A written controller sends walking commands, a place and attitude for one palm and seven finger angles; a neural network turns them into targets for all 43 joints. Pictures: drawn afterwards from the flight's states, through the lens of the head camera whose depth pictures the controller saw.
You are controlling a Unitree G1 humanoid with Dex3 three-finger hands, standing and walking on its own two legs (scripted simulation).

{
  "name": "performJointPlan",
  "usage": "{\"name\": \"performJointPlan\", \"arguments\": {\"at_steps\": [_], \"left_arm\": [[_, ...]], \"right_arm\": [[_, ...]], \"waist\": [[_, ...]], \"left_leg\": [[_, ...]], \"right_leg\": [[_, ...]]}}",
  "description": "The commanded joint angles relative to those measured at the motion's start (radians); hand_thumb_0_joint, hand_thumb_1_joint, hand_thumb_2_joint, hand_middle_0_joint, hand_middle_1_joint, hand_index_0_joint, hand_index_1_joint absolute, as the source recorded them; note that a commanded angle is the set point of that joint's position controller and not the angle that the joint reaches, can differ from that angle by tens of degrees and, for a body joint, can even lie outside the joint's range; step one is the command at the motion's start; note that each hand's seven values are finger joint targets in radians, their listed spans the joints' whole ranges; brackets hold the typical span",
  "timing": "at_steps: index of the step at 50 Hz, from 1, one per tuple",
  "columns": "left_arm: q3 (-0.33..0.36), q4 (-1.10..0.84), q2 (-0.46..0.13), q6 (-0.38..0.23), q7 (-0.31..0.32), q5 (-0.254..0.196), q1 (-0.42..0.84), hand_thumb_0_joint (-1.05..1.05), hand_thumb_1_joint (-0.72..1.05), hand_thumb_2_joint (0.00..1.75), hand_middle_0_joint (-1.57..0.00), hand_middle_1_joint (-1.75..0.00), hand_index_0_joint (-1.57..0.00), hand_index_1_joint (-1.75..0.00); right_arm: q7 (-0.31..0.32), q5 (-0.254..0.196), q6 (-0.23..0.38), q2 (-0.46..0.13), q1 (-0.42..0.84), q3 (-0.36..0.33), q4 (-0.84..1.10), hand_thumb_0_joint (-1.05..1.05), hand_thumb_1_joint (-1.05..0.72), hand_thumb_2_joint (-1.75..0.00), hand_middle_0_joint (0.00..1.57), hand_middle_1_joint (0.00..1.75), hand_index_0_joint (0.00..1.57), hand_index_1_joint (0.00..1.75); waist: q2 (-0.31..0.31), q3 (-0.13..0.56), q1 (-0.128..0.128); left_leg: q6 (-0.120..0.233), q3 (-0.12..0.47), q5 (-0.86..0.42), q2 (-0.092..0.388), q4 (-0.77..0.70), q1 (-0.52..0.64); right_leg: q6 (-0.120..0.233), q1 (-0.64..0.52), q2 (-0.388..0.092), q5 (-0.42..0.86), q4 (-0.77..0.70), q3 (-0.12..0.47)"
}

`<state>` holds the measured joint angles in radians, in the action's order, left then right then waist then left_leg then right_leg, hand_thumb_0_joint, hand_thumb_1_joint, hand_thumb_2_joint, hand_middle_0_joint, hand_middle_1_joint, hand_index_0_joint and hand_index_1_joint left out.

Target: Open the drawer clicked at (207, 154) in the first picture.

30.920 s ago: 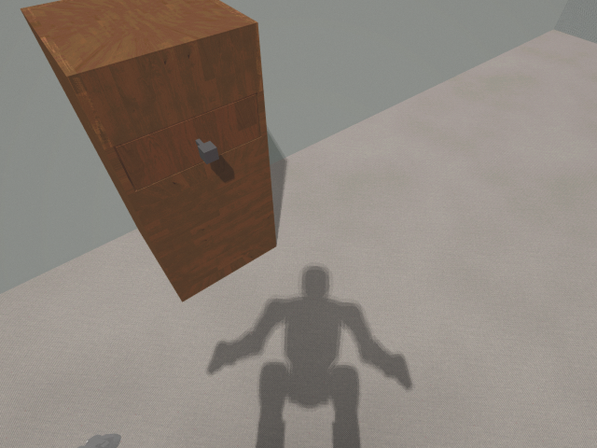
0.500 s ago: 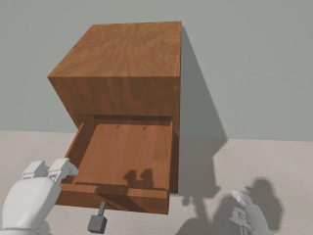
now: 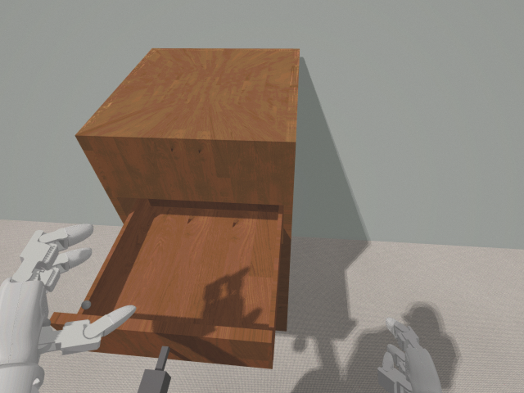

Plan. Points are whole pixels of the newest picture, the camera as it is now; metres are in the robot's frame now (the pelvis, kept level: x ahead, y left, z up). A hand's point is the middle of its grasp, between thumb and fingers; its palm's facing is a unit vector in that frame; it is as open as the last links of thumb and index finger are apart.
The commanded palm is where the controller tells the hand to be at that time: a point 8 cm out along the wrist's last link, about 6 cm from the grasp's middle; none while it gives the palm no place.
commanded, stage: draw the hand back to the body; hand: left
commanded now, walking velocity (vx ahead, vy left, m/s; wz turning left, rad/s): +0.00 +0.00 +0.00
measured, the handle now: (158, 372) +0.18 +0.21 -0.12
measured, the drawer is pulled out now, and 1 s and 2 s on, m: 0.30 0.30 0.30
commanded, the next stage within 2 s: step back with the hand held close in 0.52 s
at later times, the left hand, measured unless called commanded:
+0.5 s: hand (82, 299) +0.18 +0.22 +0.15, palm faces +0.39 -0.83 -0.40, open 7.6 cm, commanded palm +0.12 +0.27 +0.17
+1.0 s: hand (66, 316) +0.16 +0.24 +0.14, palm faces +0.27 -0.81 -0.52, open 7.4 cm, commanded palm +0.09 +0.28 +0.17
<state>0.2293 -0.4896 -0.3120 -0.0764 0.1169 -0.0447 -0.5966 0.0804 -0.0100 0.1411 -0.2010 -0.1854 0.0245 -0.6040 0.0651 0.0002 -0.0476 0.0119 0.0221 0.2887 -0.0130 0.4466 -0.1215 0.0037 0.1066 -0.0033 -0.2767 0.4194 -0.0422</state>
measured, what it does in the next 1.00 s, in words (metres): stands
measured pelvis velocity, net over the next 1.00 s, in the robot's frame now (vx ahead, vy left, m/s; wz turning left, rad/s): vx -0.03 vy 0.00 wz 0.01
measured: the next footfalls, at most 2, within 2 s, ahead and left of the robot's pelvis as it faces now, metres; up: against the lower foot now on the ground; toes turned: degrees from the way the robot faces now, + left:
right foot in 1.78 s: -0.25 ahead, -0.16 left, +0.00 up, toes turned +6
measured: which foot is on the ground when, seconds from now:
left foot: down 0.00-1.00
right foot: down 0.00-1.00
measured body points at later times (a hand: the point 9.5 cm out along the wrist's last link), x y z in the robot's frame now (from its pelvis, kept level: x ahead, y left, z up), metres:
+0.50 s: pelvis -0.01 -0.01 +0.00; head -0.02 -0.04 +0.45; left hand +0.15 +0.26 +0.18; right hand +0.19 -0.23 -0.08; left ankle -0.03 +0.11 -0.74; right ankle -0.03 -0.12 -0.74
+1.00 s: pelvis -0.03 +0.00 +0.00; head +0.01 +0.00 +0.45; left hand +0.14 +0.28 +0.17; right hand +0.15 -0.25 -0.09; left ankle -0.03 +0.11 -0.74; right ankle -0.03 -0.12 -0.74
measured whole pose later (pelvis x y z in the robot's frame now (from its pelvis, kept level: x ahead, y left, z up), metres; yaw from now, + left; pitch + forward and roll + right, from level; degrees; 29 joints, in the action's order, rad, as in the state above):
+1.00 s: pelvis -0.03 +0.00 +0.00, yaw +1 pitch +3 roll -1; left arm 0.35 -0.60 -0.40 -0.16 0.12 -0.05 -0.67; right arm 0.08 -0.02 0.00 -0.23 -0.14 -0.04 -0.55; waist 0.02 -0.05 0.01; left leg 0.01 0.03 0.24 -0.02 0.48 -0.29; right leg 0.00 0.26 -0.01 -0.23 0.45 -0.05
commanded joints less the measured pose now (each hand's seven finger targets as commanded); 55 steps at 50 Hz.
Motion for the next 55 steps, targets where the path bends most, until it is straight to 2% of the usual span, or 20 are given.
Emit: {"name": "performJointPlan", "arguments": {"at_steps": [1, 4, 10, 16, 20, 23, 24, 27, 29, 31, 32, 33, 34, 35, 36, 39, 43, 44, 49, 55], "left_arm": [[0.131, -0.222, -0.152, -0.066, 0.02, -0.005, 0.054, 0.0, 0.37, 0.68, -0.24, -0.64, -0.24, -0.64], [0.145, -0.229, -0.165, -0.067, 0.023, -0.006, 0.105, 0.0, 0.48, 0.72, -0.23, -0.57, -0.23, -0.57], [0.177, -0.184, -0.173, -0.072, 0.025, -0.012, 0.12, 0.0, 0.69, 0.81, -0.22, -0.43, -0.22, -0.43], [0.158, -0.17, -0.159, -0.07, 0.014, -0.02, 0.11, 0.0, 0.9, 0.9, -0.2, -0.3, -0.2, -0.3], [0.168, -0.176, -0.172, -0.078, 0.015, -0.018, 0.125, 0.0, 0.9, 0.9, -0.2, -0.3, -0.2, -0.3], [0.174, -0.198, -0.179, -0.078, 0.014, -0.022, 0.11, 0.0, 0.9, 0.9, -0.2, -0.3, -0.2, -0.3], [0.184, -0.208, -0.19, -0.078, 0.015, -0.019, 0.125, 0.0, 0.9, 0.9, -0.2, -0.3, -0.2, -0.3], [0.177, -0.17, -0.175, -0.077, 0.015, -0.022, 0.095, 0.0, 0.9, 0.9, -0.2, -0.3, -0.2, -0.3], [0.169, -0.203, -0.176, -0.079, 0.014, -0.018, 0.126, 0.0, 0.9, 0.9, -0.2, -0.3, -0.2, -0.3], [0.168, -0.163, -0.166, -0.075, 0.015, -0.022, 0.108, 0.0, 0.9, 0.9, -0.2, -0.3, -0.2, -0.3], [0.311, -0.282, -0.308, -0.119, 0.022, -0.021, 0.243, 0.0, 0.9, 0.9, -0.2, -0.3, -0.2, -0.3], [0.264, -0.157, -0.229, -0.122, 0.013, -0.01, 0.143, 0.0, 0.9, 0.9, -0.2, -0.3, -0.2, -0.3], [0.255, -0.194, -0.23, -0.133, 0.009, -0.007, 0.131, 0.0, 0.9, 0.9, -0.2, -0.3, -0.2, -0.3], [0.232, -0.165, -0.196, -0.138, 0.007, -0.004, 0.066, 0.0, 0.9, 0.9, -0.2, -0.3, -0.2, -0.3], [0.211, -0.17, -0.174, -0.138, 0.004, -0.006, 0.026, 0.0, 0.9, 0.9, -0.2, -0.3, -0.2, -0.3], [0.226, -0.237, -0.195, -0.147, 0.011, -0.006, -0.032, 0.0, 0.9, 0.9, -0.2, -0.3, -0.2, -0.3], [0.261, -0.291, -0.227, -0.149, 0.024, -0.007, -0.073, 0.0, 0.9, 0.9, -0.2, -0.3, -0.2, -0.3], [0.282, -0.309, -0.253, -0.148, 0.029, -0.007, -0.066, 0.0, 0.9, 0.9, -0.2, -0.3, -0.2, -0.3], [0.286, -0.343, -0.251, -0.146, 0.036, -0.012, -0.098, 0.0, 0.9, 0.9, -0.2, -0.3, -0.2, -0.3], [0.269, -0.354, -0.222, -0.15, 0.041, -0.01, -0.11, 0.0, 0.9, 0.9, -0.2, -0.3, -0.2, -0.3]], "right_arm": [[0.005, -0.004, 0.05, -0.093, 0.141, -0.039, 0.165, 0.0, -0.9, -0.9, 0.2, 0.3, 0.2, 0.3], [0.008, -0.003, 0.043, -0.098, 0.15, -0.038, 0.162, 0.0, -0.9, -0.9, 0.2, 0.3, 0.2, 0.3], [0.008, -0.001, 0.038, -0.098, 0.15, -0.039, 0.151, 0.0, -0.9, -0.9, 0.2, 0.3, 0.2, 0.3], [0.004, -0.006, 0.029, -0.099, 0.158, -0.043, 0.164, 0.0, -0.9, -0.9, 0.2, 0.3, 0.2, 0.3], [0.005, -0.002, 0.031, -0.102, 0.158, -0.04, 0.159, 0.0, -0.9, -0.9, 0.2, 0.3, 0.2, 0.3], [0.006, -0.006, 0.033, -0.096, 0.159, -0.041, 0.169, 0.0, -0.9, -0.9, 0.2, 0.3, 0.2, 0.3], [0.007, -0.003, 0.033, -0.099, 0.163, -0.042, 0.164, 0.0, -0.9, -0.9, 0.2, 0.3, 0.2, 0.3], [0.006, -0.003, 0.033, -0.098, 0.157, -0.045, 0.155, 0.0, -0.9, -0.9, 0.2, 0.3, 0.2, 0.3], [0.006, -0.005, 0.035, -0.1, 0.16, -0.045, 0.158, 0.0, -0.9, -0.9, 0.2, 0.3, 0.2, 0.3], [0.006, -0.006, 0.031, -0.096, 0.158, -0.046, 0.157, 0.0, -0.9, -0.9, 0.2, 0.3, 0.2, 0.3], [0.0, -0.009, 0.001, -0.13, 0.131, -0.05, 0.194, 0.0, -0.9, -0.9, 0.2, 0.3, 0.2, 0.3], [-0.003, -0.007, -0.021, -0.108, 0.13, -0.054, 0.164, 0.0, -0.9, -0.9, 0.2, 0.3, 0.2, 0.3], [-0.006, -0.007, -0.031, -0.118, 0.141, -0.059, 0.184, 0.0, -0.9, -0.9, 0.2, 0.3, 0.2, 0.3], [-0.007, -0.006, -0.042, -0.115, 0.142, -0.061, 0.179, 0.0, -0.9, -0.9, 0.2, 0.3, 0.2, 0.3], [-0.011, -0.008, -0.052, -0.124, 0.143, -0.066, 0.188, 0.0, -0.9, -0.9, 0.2, 0.3, 0.2, 0.3], [-0.012, -0.009, -0.075, -0.133, 0.145, -0.077, 0.202, 0.0, -0.9, -0.9, 0.2, 0.3, 0.2, 0.3], [-0.005, -0.014, -0.092, -0.129, 0.146, -0.09, 0.217, 0.0, -0.9, -0.9, 0.2, 0.3, 0.2, 0.3], [0.0, -0.013, -0.094, -0.13, 0.152, -0.09, 0.217, 0.0, -0.9, -0.9, 0.2, 0.3, 0.2, 0.3], [0.006, -0.014, -0.092, -0.129, 0.152, -0.095, 0.221, 0.0, -0.9, -0.9, 0.2, 0.3, 0.2, 0.3], [0.001, -0.008, -0.073, -0.126, 0.135, -0.088, 0.224, 0.0, -0.9, -0.9, 0.2, 0.3, 0.2, 0.3]], "waist": [[-0.017, 0.099, -0.008], [-0.013, 0.068, -0.007], [-0.017, 0.061, -0.011], [-0.028, 0.054, -0.011], [-0.015, 0.042, -0.01], [-0.028, 0.071, -0.013], [0.015, 0.07, -0.014], [-0.039, 0.066, -0.011], [-0.001, 0.062, -0.008], [-0.057, 0.05, -0.008], [-0.064, -0.078, 0.028], [-0.138, -0.064, 0.034], [-0.109, -0.051, 0.031], [-0.116, -0.006, 0.036], [-0.084, 0.031, 0.037], [-0.048, 0.126, 0.039], [-0.057, 0.18, 0.044], [-0.054, 0.185, 0.044], [0.003, 0.188, 0.043], [0.044, 0.156, 0.042]], "left_leg": [[0.001, -0.012, -0.37, 0.045, -0.048, 0.041], [0.001, -0.012, -0.336, 0.039, -0.059, 0.035], [0.005, -0.016, -0.317, 0.036, -0.063, 0.044], [0.008, -0.018, -0.299, 0.039, -0.07, 0.045], [0.005, -0.013, -0.264, 0.032, -0.079, 0.04], [0.008, -0.017, -0.295, 0.033, -0.071, 0.049], [0.005, -0.022, -0.297, 0.029, -0.072, 0.051], [0.007, -0.023, -0.302, 0.03, -0.069, 0.051], [0.006, -0.025, -0.311, 0.03, -0.069, 0.057], [0.009, -0.02, -0.295, 0.035, -0.074, 0.052], [0.024, 0.015, -0.228, 0.043, -0.038, -0.053], [0.023, 0.029, -0.201, 0.044, -0.018, -0.055], [0.022, 0.023, -0.199, 0.038, -0.007, -0.049], [0.023, 0.022, -0.218, 0.041, 0.0, -0.052], [0.023, 0.019, -0.233, 0.045, 0.004, -0.051], [0.023, 0.022, -0.328, 0.058, 0.007, -0.059], [0.022, 0.037, -0.42, 0.08, 0.008, -0.077], [0.019, 0.046, -0.449, 0.085, 0.007, -0.086], [0.022, 0.067, -0.462, 0.108, -0.003, -0.118], [0.044, 0.117, -0.292, 0.152, -0.075, -0.273]], "right_leg": [[0.015, -0.021, -0.027, 0.312, -0.045, -0.025], [0.017, -0.01, -0.025, 0.277, -0.063, -0.024], [0.015, -0.002, -0.025, 0.271, -0.075, -0.022], [0.011, -0.005, -0.025, 0.259, -0.081, -0.013], [0.013, 0.006, -0.019, 0.216, -0.096, -0.014], [0.011, -0.013, -0.022, 0.258, -0.081, -0.009], [0.014, -0.015, -0.022, 0.258, -0.09, -0.006], [0.008, -0.01, -0.019, 0.274, -0.089, -0.012], [0.011, -0.008, -0.02, 0.273, -0.092, -0.007], [0.006, -0.002, -0.022, 0.261, -0.093, -0.011], [0.005, 0.099, -0.07, 0.294, -0.151, 0.085], [0.007, 0.1, -0.09, 0.273, -0.155, 0.069], [0.011, 0.12, -0.099, 0.289, -0.158, 0.09], [0.011, 0.086, -0.107, 0.299, -0.135, 0.073], [0.013, 0.075, -0.111, 0.309, -0.119, 0.078], [0.011, 0.021, -0.112, 0.37, -0.062, 0.058], [0.001, 0.004, -0.097, 0.398, -0.008, 0.039], [0.002, 0.001, -0.095, 0.415, 0.004, 0.036], [0.001, 0.023, -0.078, 0.379, 0.045, 0.032], [-0.004, 0.001, -0.048, 0.199, 0.129, 0.022]]}}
